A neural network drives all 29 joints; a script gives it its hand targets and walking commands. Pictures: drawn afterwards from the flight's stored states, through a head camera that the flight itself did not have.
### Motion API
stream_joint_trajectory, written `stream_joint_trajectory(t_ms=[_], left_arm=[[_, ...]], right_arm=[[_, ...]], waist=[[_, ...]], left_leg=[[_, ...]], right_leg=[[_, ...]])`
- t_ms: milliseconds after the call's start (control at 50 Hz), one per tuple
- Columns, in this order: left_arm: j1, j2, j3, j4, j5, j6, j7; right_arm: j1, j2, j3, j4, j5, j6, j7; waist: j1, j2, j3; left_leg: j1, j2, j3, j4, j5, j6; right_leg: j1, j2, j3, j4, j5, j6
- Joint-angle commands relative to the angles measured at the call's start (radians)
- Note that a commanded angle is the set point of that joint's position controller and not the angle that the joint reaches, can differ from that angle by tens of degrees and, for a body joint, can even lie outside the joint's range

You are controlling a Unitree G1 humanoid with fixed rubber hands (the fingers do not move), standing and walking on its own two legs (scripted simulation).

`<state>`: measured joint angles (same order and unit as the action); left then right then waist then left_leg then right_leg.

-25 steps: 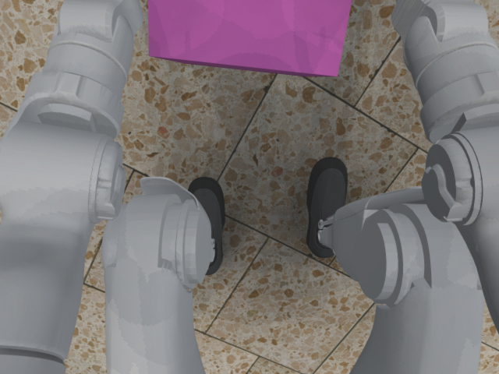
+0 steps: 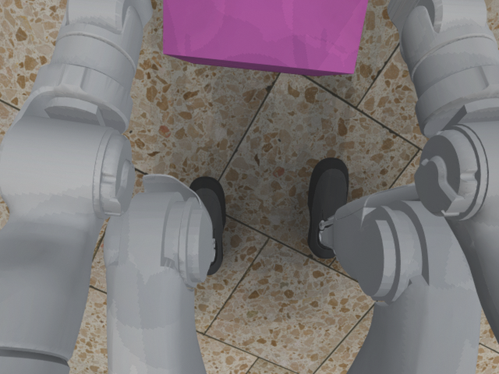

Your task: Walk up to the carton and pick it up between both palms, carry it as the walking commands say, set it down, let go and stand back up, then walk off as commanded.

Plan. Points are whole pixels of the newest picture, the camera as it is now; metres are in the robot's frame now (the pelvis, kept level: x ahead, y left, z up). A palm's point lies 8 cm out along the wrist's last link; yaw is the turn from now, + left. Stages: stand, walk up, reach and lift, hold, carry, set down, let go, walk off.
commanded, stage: reach and lift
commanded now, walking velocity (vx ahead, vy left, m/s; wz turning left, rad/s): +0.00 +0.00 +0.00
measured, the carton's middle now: out of the picture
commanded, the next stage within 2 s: none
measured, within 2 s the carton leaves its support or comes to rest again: leaves its support in 0.36 s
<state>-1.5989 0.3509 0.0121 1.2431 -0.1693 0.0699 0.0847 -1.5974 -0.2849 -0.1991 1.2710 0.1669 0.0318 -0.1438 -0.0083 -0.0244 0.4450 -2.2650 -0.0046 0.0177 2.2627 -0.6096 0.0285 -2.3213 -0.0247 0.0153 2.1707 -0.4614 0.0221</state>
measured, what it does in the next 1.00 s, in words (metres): stands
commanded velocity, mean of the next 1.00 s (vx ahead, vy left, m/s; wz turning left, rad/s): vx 0.00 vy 0.00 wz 0.00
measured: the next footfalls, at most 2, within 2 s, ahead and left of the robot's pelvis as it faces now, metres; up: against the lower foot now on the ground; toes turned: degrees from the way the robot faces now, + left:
none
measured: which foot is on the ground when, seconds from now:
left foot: down 0.00-1.00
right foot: down 0.00-1.00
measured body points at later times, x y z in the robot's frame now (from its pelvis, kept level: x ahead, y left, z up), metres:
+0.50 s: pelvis +0.01 -0.01 -0.01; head +0.37 +0.02 +0.26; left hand +0.57 +0.15 -0.18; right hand +0.58 -0.15 -0.15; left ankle +0.10 +0.11 -0.32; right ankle +0.14 -0.13 -0.32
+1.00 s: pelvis +0.01 -0.01 +0.03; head +0.36 +0.01 +0.32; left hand +0.57 +0.15 -0.11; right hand +0.57 -0.15 -0.10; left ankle +0.10 +0.11 -0.32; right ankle +0.14 -0.13 -0.32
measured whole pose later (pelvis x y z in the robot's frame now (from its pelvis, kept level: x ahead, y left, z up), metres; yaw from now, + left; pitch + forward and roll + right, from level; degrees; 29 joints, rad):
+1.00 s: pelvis +0.01 -0.01 +0.03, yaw +1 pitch +43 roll -1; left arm -1.36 0.21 0.29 0.88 0.11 0.31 0.05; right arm -1.32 -0.08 -0.48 0.79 -0.09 0.26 -0.12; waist -0.03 -0.03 0.15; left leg -2.27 -0.03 -0.01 2.14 -0.61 0.00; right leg -2.32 0.02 0.03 2.06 -0.49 0.04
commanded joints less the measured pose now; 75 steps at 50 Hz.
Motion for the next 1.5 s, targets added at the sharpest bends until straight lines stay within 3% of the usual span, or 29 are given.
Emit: stream_joint_trajectory(t_ms=[0, 100, 200, 420, 560, 660, 840, 1120, 1480], left_arm=[[-0.452, -0.847, -0.133, -0.242, 0.011, 0.018, -0.257], [-0.429, -0.924, -0.136, -0.302, 0.017, 0.045, -0.302], [-0.403, -0.956, -0.154, -0.346, 0.015, 0.057, -0.321], [-0.509, -1.008, -0.228, -0.518, -0.038, 0.054, -0.294], [-0.505, -1.016, -0.161, -0.496, 0.036, 0.084, -0.289], [-0.488, -1.041, -0.115, -0.484, 0.071, 0.111, -0.304], [-0.433, -1.087, -0.08, -0.503, 0.126, 0.16, -0.314], [-0.357, -1.173, -0.16, -0.594, 0.122, 0.189, -0.298], [-0.282, -1.212, -0.076, -0.547, 0.197, 0.235, -0.308]], right_arm=[[-0.34, 0.843, 0.139, -0.166, -0.027, 0.053, 0.253], [-0.299, 0.95, 0.144, -0.187, -0.016, 0.084, 0.294], [-0.267, 0.989, 0.16, -0.205, 0.002, 0.095, 0.305], [-0.312, 1.068, 0.212, -0.338, 0.045, 0.108, 0.289], [-0.315, 1.097, 0.17, -0.34, -0.027, 0.163, 0.296], [-0.303, 1.112, 0.144, -0.353, -0.083, 0.198, 0.301], [-0.297, 1.153, 0.152, -0.425, -0.131, 0.246, 0.314], [-0.247, 1.183, 0.245, -0.568, -0.138, 0.274, 0.314], [-0.155, 1.258, 0.203, -0.532, -0.21, 0.332, 0.334]], waist=[[-0.024, 0.062, -1.046], [-0.002, 0.069, -1.047], [0.004, 0.085, -1.058], [-0.018, 0.111, -1.391], [-0.008, 0.095, -1.367], [-0.019, 0.077, -1.371], [-0.005, 0.065, -1.439], [-0.037, 0.083, -1.675], [-0.042, 0.067, -1.602]], left_leg=[[0.408, -0.078, -0.013, -0.218, 0.247, -0.025], [0.392, -0.079, 0.004, -0.196, 0.276, -0.021], [0.396, -0.078, 0.007, -0.187, 0.31, -0.02], [0.574, -0.094, 0.017, -0.185, 0.453, -0.034], [0.516, -0.102, 0.044, -0.234, 0.324, -0.028], [0.475, -0.107, 0.052, -0.266, 0.273, -0.027], [0.497, -0.115, 0.054, -0.317, 0.288, -0.027], [0.633, -0.136, 0.04, -0.384, 0.421, -0.039], [0.586, -0.16, 0.048, -0.52, 0.298, -0.028]], right_leg=[[0.6, 0.118, -0.074, -0.043, 0.196, -0.03], [0.599, 0.128, -0.073, -0.028, 0.235, -0.036], [0.592, 0.131, -0.072, -0.017, 0.266, -0.041], [0.653, 0.141, -0.099, -0.026, 0.367, -0.03], [0.631, 0.144, -0.107, -0.086, 0.248, -0.021], [0.656, 0.148, -0.109, -0.122, 0.213, -0.019], [0.663, 0.156, -0.113, -0.177, 0.216, -0.014], [0.754, 0.162, -0.11, -0.242, 0.334, -0.006], [0.778, 0.173, -0.093, -0.391, 0.233, 0.002]])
